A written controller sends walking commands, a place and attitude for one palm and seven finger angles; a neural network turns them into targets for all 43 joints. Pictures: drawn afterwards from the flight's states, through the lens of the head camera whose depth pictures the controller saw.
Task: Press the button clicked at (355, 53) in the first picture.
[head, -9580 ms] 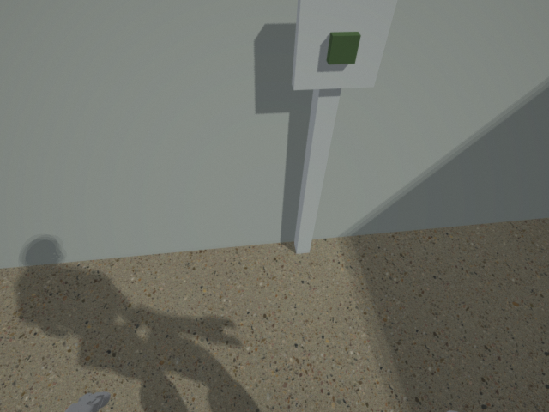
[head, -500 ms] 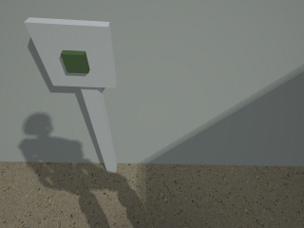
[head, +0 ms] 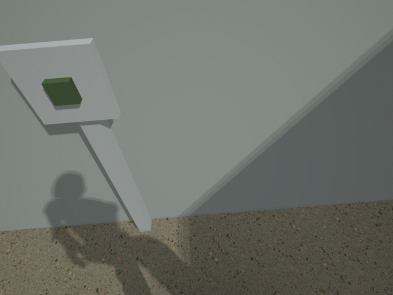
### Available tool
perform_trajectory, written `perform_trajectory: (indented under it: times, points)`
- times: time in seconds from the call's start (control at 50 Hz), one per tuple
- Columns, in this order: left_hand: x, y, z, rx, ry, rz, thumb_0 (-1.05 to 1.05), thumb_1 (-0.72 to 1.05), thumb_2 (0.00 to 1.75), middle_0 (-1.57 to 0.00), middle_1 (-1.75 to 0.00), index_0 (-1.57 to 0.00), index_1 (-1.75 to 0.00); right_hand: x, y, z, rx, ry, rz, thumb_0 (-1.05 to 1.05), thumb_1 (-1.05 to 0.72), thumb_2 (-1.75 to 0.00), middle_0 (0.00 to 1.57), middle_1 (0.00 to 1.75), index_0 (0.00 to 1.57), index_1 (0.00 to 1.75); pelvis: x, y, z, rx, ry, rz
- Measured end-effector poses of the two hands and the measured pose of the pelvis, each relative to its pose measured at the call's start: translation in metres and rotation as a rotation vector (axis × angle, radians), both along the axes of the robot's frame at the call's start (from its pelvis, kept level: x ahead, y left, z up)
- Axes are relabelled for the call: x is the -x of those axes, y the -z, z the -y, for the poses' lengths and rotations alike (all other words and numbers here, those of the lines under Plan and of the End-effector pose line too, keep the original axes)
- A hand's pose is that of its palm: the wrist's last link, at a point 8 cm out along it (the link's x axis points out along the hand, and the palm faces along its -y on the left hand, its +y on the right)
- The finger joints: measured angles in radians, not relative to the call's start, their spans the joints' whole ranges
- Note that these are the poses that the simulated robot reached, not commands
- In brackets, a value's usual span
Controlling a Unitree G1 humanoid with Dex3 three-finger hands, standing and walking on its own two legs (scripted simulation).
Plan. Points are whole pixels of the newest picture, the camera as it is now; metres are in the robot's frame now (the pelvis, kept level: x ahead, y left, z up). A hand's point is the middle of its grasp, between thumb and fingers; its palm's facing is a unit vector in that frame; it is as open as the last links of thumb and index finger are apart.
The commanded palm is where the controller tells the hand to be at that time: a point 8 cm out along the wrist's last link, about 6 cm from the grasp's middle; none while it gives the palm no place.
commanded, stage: come to a stop and stand still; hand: left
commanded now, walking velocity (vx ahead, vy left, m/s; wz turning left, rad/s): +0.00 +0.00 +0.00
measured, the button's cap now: (63, 91) +0.55 +0.33 +0.16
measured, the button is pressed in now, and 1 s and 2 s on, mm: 0 0 0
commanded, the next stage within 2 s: look again from close up in 1.06 s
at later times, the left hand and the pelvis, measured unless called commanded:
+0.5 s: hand out of the picture +0.06 +0.17 -0.16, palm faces +0.05 -0.98 -0.20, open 7.4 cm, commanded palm none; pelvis +0.05 +0.00 +0.01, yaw +1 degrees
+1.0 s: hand out of the picture +0.10 +0.18 -0.16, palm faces +0.04 -0.97 -0.23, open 7.4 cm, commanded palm none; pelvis +0.08 +0.00 +0.01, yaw +1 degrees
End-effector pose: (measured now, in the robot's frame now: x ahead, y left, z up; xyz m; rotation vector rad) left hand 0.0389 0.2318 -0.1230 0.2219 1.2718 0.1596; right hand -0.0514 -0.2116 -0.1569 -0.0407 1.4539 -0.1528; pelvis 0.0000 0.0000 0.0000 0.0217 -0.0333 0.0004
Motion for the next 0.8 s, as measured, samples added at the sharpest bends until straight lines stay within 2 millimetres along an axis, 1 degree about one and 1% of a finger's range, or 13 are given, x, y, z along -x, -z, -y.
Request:
perform_trajectory:
  times: [0.08,0.16,0.26,0.38,0.46,0.54,0.66,0.8]
  points:
    - [0.008,0.003,0.006,0.017,-0.021,-0.035,0.00,0.91,0.89,-0.20,-0.30,-0.20,-0.30,-0.004,-0.004,0.002,0.005,-0.013,-0.021,0.01,-0.91,-0.90,0.20,0.30,0.20,0.30,-0.006,-0.002,0.003,0.007,-0.004,-0.008]
    - [0.012,0.005,0.010,0.035,-0.042,-0.062,0.00,0.91,0.89,-0.20,-0.30,-0.20,-0.30,-0.021,-0.009,0.004,0.016,-0.032,-0.017,0.01,-0.91,-0.90,0.20,0.30,0.20,0.30,-0.014,-0.005,0.004,0.011,-0.012,-0.013]
    - [0.011,0.006,0.013,0.054,-0.061,-0.087,0.00,0.91,0.89,-0.20,-0.30,-0.20,-0.30,-0.053,-0.014,0.006,0.031,-0.059,0.019,0.01,-0.91,-0.90,0.20,0.30,0.20,0.30,-0.026,-0.008,0.003,0.014,-0.014,-0.020]
    - [0.002,0.005,0.013,0.062,-0.071,-0.099,0.00,0.91,0.89,-0.20,-0.30,-0.20,-0.30,-0.097,-0.017,0.006,0.047,-0.090,0.079,0.01,-0.92,-0.90,0.20,0.30,0.20,0.30,-0.040,-0.011,0.000,0.013,-0.014,-0.024]
    - [-0.006,0.004,0.010,0.058,-0.075,-0.096,0.00,0.91,0.89,-0.20,-0.30,-0.20,-0.30,-0.119,-0.019,0.011,0.063,-0.100,0.105,0.01,-0.93,-0.90,0.20,0.30,0.20,0.30,-0.049,-0.012,-0.001,0.011,-0.013,-0.023]
    - [-0.016,0.003,0.007,0.050,-0.072,-0.094,0.00,0.90,0.89,-0.20,-0.30,-0.20,-0.30,-0.136,-0.021,0.013,0.071,-0.106,0.127,0.01,-0.93,-0.90,0.20,0.30,0.20,0.30,-0.057,-0.013,-0.001,0.008,-0.012,-0.023]
    - [-0.030,0.002,0.001,0.036,-0.066,-0.089,0.00,0.90,0.89,-0.20,-0.30,-0.20,-0.30,-0.151,-0.021,0.014,0.072,-0.111,0.133,0.01,-0.92,-0.90,0.20,0.30,0.20,0.30,-0.066,-0.013,-0.001,0.005,-0.011,-0.025]
    - [-0.043,0.000,-0.002,0.023,-0.062,-0.083,0.00,0.90,0.89,-0.20,-0.30,-0.20,-0.30,-0.155,-0.020,0.015,0.068,-0.110,0.109,0.01,-0.92,-0.90,0.20,0.30,0.20,0.30,-0.076,-0.013,0.001,0.002,-0.011,-0.027]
